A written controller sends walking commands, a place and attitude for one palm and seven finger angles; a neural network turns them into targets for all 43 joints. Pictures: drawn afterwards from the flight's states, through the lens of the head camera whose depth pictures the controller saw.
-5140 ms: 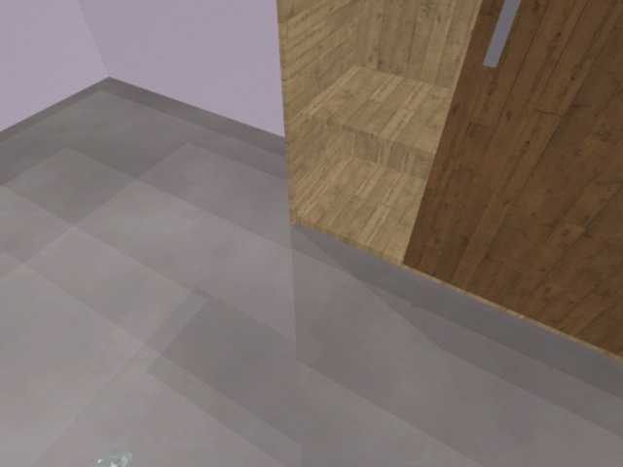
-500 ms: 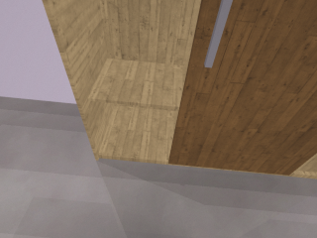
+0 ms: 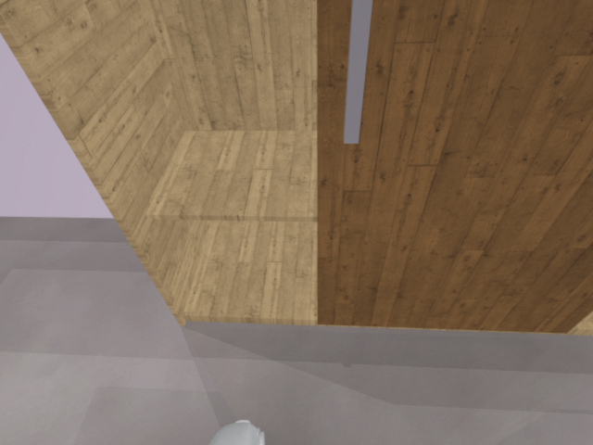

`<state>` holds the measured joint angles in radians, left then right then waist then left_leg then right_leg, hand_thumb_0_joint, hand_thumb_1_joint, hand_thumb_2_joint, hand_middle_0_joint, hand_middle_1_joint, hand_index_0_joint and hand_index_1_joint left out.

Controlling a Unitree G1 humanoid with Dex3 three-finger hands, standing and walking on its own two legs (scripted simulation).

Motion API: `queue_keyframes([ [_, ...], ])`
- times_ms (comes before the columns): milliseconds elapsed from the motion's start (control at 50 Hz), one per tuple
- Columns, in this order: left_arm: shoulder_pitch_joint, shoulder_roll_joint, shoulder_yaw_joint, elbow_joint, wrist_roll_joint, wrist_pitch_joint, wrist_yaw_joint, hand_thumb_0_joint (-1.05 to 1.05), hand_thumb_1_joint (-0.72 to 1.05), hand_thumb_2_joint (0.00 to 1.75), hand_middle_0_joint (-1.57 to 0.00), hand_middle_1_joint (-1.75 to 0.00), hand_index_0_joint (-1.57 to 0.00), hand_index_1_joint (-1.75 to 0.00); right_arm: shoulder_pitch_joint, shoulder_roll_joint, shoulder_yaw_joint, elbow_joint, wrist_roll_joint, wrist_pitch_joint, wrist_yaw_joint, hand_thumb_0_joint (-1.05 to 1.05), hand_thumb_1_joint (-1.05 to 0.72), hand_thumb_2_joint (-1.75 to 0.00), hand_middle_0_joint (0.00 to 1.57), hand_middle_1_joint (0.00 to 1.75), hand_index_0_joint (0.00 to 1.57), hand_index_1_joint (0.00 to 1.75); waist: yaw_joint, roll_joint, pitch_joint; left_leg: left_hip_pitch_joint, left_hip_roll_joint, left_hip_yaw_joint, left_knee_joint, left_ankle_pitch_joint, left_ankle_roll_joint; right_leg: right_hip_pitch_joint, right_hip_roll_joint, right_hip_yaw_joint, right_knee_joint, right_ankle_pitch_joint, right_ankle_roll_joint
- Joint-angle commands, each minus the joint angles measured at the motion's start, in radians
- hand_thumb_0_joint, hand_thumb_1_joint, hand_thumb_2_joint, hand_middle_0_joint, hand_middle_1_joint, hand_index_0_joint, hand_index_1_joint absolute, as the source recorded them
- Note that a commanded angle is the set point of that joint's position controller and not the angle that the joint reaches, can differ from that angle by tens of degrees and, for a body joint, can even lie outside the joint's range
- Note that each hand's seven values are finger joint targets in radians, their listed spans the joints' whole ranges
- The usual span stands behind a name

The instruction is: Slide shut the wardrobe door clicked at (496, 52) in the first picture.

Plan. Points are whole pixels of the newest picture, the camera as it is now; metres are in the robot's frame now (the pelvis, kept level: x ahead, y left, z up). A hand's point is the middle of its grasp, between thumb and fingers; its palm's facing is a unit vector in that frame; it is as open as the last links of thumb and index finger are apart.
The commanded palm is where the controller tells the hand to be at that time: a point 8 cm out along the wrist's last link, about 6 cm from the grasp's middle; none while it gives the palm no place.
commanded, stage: take the last steps up to it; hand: right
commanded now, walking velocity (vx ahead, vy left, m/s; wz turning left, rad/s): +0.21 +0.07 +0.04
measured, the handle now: (357, 47) +0.62 -0.07 +0.25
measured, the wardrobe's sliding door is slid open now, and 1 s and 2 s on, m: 0.50 0.50 0.50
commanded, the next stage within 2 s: come to a stop and stand still in 0.16 s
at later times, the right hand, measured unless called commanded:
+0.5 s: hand (395, 415) +0.22 -0.14 -0.18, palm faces +0.03 +0.98 -0.20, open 7.2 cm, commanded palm none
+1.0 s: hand out of the picture +0.13 -0.16 -0.18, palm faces -0.01 +0.97 -0.25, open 7.4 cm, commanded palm none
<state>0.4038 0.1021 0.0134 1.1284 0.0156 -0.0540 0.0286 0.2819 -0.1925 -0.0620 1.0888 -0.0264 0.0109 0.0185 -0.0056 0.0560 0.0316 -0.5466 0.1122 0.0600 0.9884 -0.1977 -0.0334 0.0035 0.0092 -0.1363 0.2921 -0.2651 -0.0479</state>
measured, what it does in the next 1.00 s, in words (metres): walks ahead: left foot, then right foot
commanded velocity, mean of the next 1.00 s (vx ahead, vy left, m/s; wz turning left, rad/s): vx -0.05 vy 0.02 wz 0.00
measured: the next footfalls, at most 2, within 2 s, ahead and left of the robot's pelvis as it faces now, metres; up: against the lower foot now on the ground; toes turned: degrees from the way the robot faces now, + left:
left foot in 0.24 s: +0.21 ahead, +0.15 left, +0.00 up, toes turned +8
right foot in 0.56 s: +0.23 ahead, -0.07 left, +0.00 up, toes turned +0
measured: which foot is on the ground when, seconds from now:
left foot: up 0.00-0.22, down 0.24-0.60, up 0.62-0.98, down 1.00-1.00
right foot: down 0.00-0.24, up 0.26-0.54, down 0.56-1.00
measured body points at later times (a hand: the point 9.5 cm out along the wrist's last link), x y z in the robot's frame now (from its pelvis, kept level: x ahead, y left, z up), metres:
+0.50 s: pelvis +0.14 +0.04 -0.01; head +0.17 +0.04 +0.43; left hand +0.16 +0.27 -0.17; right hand +0.22 -0.19 -0.17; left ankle +0.17 +0.14 -0.75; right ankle +0.16 -0.08 -0.73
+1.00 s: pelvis +0.11 +0.04 -0.01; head +0.13 +0.05 +0.44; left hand +0.16 +0.27 -0.16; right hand +0.13 -0.21 -0.16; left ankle +0.05 +0.17 -0.75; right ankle +0.19 -0.07 -0.75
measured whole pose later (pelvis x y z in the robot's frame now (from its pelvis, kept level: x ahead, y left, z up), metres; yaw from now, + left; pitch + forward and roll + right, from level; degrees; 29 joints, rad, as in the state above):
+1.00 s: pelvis +0.11 +0.04 -0.01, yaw +3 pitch +0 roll -1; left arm 0.17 0.15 0.04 1.02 0.02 0.03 0.02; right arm 0.27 -0.21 -0.04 1.04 -0.02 0.04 -0.02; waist 0.00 0.01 0.04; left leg -0.16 0.04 0.02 0.51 -0.37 -0.01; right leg -0.33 -0.03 -0.11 0.43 -0.10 -0.02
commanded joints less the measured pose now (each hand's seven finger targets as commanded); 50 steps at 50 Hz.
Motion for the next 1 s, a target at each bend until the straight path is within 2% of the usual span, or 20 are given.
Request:
queue_keyframes([
  [0, 0.080, 0.142, 0.037, -0.011, 0.005, -0.021, 0.014, 0.00, 0.90, 0.90, -0.20, -0.30, -0.20, -0.30, -0.096, -0.012, 0.004, -0.083, 0.005, -0.015, 0.000, 0.00, -0.90, -0.90, 0.20, 0.30, 0.20, 0.30, 0.025, -0.157, 0.135, -0.112, 0.015, 0.005, -0.122, 0.013, 0.009, -0.024, -0.290, 0.148, -0.118, 0.360, -0.118],
  [120, 0.106, 0.145, 0.046, 0.016, 0.018, -0.007, 0.015, 0.00, 0.90, 0.90, -0.20, -0.30, -0.20, -0.30, -0.179, -0.001, 0.003, -0.114, 0.007, -0.029, -0.004, 0.00, -0.90, -0.90, 0.20, 0.30, 0.20, 0.30, 0.045, -0.192, 0.147, 0.062, -0.040, 0.053, -0.326, -0.040, 0.054, -0.056, -0.299, 0.129, -0.012, 0.489, -0.095],
  [160, 0.095, 0.152, 0.045, 0.020, 0.012, -0.003, 0.013, 0.00, 0.90, 0.90, -0.20, -0.30, -0.20, -0.30, -0.043, -0.025, -0.003, -0.072, 0.005, -0.044, -0.008, 0.00, -0.90, -0.90, 0.20, 0.30, 0.20, 0.30, -0.020, -0.148, 0.056, 0.281, -0.096, 0.099, -0.444, 0.016, 0.070, -0.071, -0.260, 0.090, 0.170, 0.623, -0.060],
  [180, 0.085, 0.150, 0.046, 0.017, 0.003, -0.005, 0.008, 0.00, 0.90, 0.90, -0.20, -0.30, -0.20, -0.30, 0.087, -0.064, -0.015, -0.031, 0.002, -0.058, -0.012, 0.00, -0.90, -0.90, 0.20, 0.30, 0.20, 0.30, -0.077, -0.113, -0.036, 0.483, -0.075, 0.064, -0.491, 0.110, 0.088, -0.140, -0.218, 0.058, 0.336, 0.594, -0.028],
  [200, 0.112, 0.107, 0.040, -0.002, -0.010, -0.011, 0.000, 0.00, 0.90, 0.90, -0.20, -0.30, -0.20, -0.30, 0.211, -0.149, -0.035, 0.005, -0.003, -0.074, -0.025, 0.00, -0.90, -0.90, 0.20, 0.30, 0.20, 0.30, -0.108, 0.061, -0.177, 0.747, 0.136, -0.179, -0.490, 0.321, 0.171, -0.354, -0.124, -0.008, 0.601, 0.319, 0.018],
  [220, 0.124, 0.083, 0.037, -0.023, -0.019, -0.010, 0.005, 0.00, 0.90, 0.90, -0.20, -0.30, -0.20, -0.30, 0.270, -0.216, -0.043, 0.015, 0.012, -0.074, -0.029, 0.00, -0.90, -0.90, 0.20, 0.30, 0.20, 0.30, -0.096, 0.151, -0.246, 0.824, 0.343, -0.429, -0.577, 0.560, 0.297, -0.492, -0.014, 0.013, 0.899, -0.342, 0.044],
  [240, 0.062, 0.096, 0.039, -0.036, -0.019, 0.007, 0.005, 0.00, 0.90, 0.90, -0.20, -0.30, -0.20, -0.30, 0.207, -0.190, -0.041, -0.005, 0.021, -0.067, -0.037, 0.00, -0.90, -0.90, 0.20, 0.30, 0.20, 0.30, -0.094, 0.109, -0.212, 0.681, 0.321, -0.422, -0.642, 0.439, 0.317, -0.493, -0.053, 0.119, 0.986, -0.335, 0.024],
  [280, 0.004, 0.074, 0.034, -0.039, -0.005, 0.022, 0.001, 0.00, 0.90, 0.90, -0.20, -0.30, -0.20, -0.30, 0.008, -0.102, -0.013, -0.061, 0.016, -0.058, -0.051, 0.00, -0.90, -0.90, 0.20, 0.30, 0.20, 0.30, -0.025, 0.009, -0.041, 0.405, 0.256, -0.265, -0.685, 0.396, 0.270, -0.471, -0.113, 0.153, 0.938, -0.213, 0.036],
  [340, 0.067, 0.017, 0.018, -0.006, -0.010, 0.063, 0.003, 0.00, 0.90, 0.90, -0.20, -0.30, -0.20, -0.30, -0.120, -0.064, 0.010, -0.089, 0.003, -0.050, -0.061, 0.00, -0.90, -0.90, 0.20, 0.30, 0.20, 0.30, 0.054, 0.015, -0.021, 0.219, 0.173, -0.068, -0.685, 0.504, 0.211, -0.291, -0.104, 0.124, 0.641, -0.185, 0.066],
  [440, -0.035, 0.060, 0.035, -0.067, -0.007, 0.083, -0.002, 0.00, 0.90, 0.90, -0.20, -0.30, -0.20, -0.30, -0.065, -0.114, -0.015, -0.098, 0.001, -0.018, -0.064, 0.00, -0.90, -0.90, 0.20, 0.30, 0.20, 0.30, 0.005, 0.059, -0.048, 0.315, 0.169, -0.104, -0.611, 0.516, 0.220, -0.316, -0.051, 0.081, 0.453, -0.110, 0.083],
  [520, -0.056, 0.109, 0.048, -0.094, -0.002, 0.084, -0.004, 0.00, 0.90, 0.90, -0.20, -0.30, -0.20, -0.30, -0.100, -0.131, -0.025, -0.120, 0.007, 0.004, -0.062, 0.00, -0.90, -0.90, 0.20, 0.30, 0.20, 0.30, 0.037, 0.087, -0.036, 0.243, 0.150, -0.093, -0.523, 0.388, 0.165, -0.189, -0.064, 0.083, 0.247, 0.087, 0.077],
  [540, -0.056, 0.132, 0.050, -0.099, 0.000, 0.077, -0.005, 0.00, 0.90, 0.90, -0.20, -0.30, -0.20, -0.30, -0.093, -0.114, -0.020, -0.125, 0.008, 0.010, -0.059, 0.00, -0.90, -0.90, 0.20, 0.30, 0.20, 0.30, 0.036, -0.014, -0.045, 0.198, 0.090, -0.062, -0.460, 0.254, 0.121, -0.136, -0.112, 0.130, 0.194, 0.266, 0.054],
  [580, -0.118, 0.230, 0.058, -0.149, 0.011, 0.067, 0.000, 0.00, 0.90, 0.90, -0.20, -0.30, -0.20, -0.30, -0.065, -0.063, -0.005, -0.141, 0.016, 0.028, -0.063, 0.00, -0.90, -0.90, 0.20, 0.30, 0.20, 0.30, 0.028, -0.371, -0.027, 0.181, -0.103, 0.032, -0.146, -0.357, 0.026, -0.239, -0.378, 0.406, -0.018, 0.596, -0.099],
  [600, -0.147, 0.243, 0.056, -0.159, 0.011, 0.065, 0.014, 0.00, 0.90, 0.90, -0.20, -0.30, -0.20, -0.30, -0.069, -0.083, -0.011, -0.135, 0.012, 0.038, -0.064, 0.00, -0.90, -0.90, 0.20, 0.30, 0.20, 0.30, 0.028, -0.308, -0.036, 0.195, -0.102, -0.076, 0.009, -0.411, 0.031, -0.295, -0.388, 0.422, -0.029, 0.538, -0.137],
  [660, -0.246, 0.223, 0.047, -0.193, 0.011, 0.059, 0.021, 0.00, 0.90, 0.90, -0.20, -0.30, -0.20, -0.30, -0.002, -0.085, -0.016, -0.098, 0.008, 0.032, -0.052, 0.00, -0.90, -0.90, 0.20, 0.30, 0.20, 0.30, -0.014, -0.164, -0.069, 0.100, -0.102, -0.115, 0.150, -0.286, 0.017, -0.196, -0.316, 0.295, 0.032, 0.495, -0.139],
  [760, -0.190, 0.220, 0.055, -0.175, 0.001, 0.055, 0.025, 0.00, 0.90, 0.90, -0.20, -0.30, -0.20, -0.30, -0.003, -0.091, -0.012, -0.109, 0.004, 0.040, -0.044, 0.00, -0.90, -0.90, 0.20, 0.30, 0.20, 0.30, 0.024, -0.177, -0.113, 0.092, -0.085, -0.098, 0.035, -0.265, -0.010, -0.075, -0.309, 0.285, 0.011, 0.418, -0.134],
  [860, -0.174, 0.238, 0.067, -0.145, 0.007, 0.067, 0.009, 0.00, 0.90, 0.90, -0.20, -0.30, -0.20, -0.30, -0.003, -0.057, 0.008, -0.102, 0.007, 0.038, -0.038, 0.00, -0.90, -0.90, 0.20, 0.30, 0.20, 0.30, 0.040, -0.218, -0.081, 0.214, -0.078, -0.047, -0.251, -0.314, 0.012, -0.131, -0.300, 0.319, -0.060, 0.084, -0.118],
  [940, -0.191, 0.223, 0.070, -0.126, 0.000, 0.074, -0.004, 0.00, 0.90, 0.90, -0.20, -0.30, -0.20, -0.30, 0.117, -0.056, 0.017, -0.040, 0.007, 0.019, -0.043, 0.00, -0.90, -0.90, 0.20, 0.30, 0.20, 0.30, -0.005, -0.190, -0.066, 0.405, -0.098, 0.007, -0.608, -0.101, 0.033, -0.235, -0.212, 0.245, -0.040, -0.052, -0.035],
  [960, -0.177, 0.186, 0.065, -0.120, -0.005, 0.073, -0.008, 0.00, 0.90, 0.90, -0.20, -0.30, -0.20, -0.30, 0.134, -0.081, 0.014, -0.033, 0.004, 0.012, -0.048, 0.00, -0.90, -0.90, 0.20, 0.30, 0.20, 0.30, -0.003, -0.122, -0.057, 0.456, -0.050, -0.054, -0.696, -0.072, 0.053, -0.288, -0.157, 0.196, 0.016, -0.083, 0.011],
  [980, -0.172, 0.141, 0.054, -0.121, -0.012, 0.074, -0.011, 0.00, 0.90, 0.90, -0.20, -0.30, -0.20, -0.30, 0.109, -0.122, 0.014, -0.039, 0.001, 0.002, -0.051, 0.00, -0.90, -0.90, 0.20, 0.30, 0.20, 0.30, 0.012, 0.004, -0.031, 0.385, 0.069, -0.204, -0.755, -0.159, 0.103, -0.309, -0.086, 0.130, 0.116, -0.086, 0.058],
])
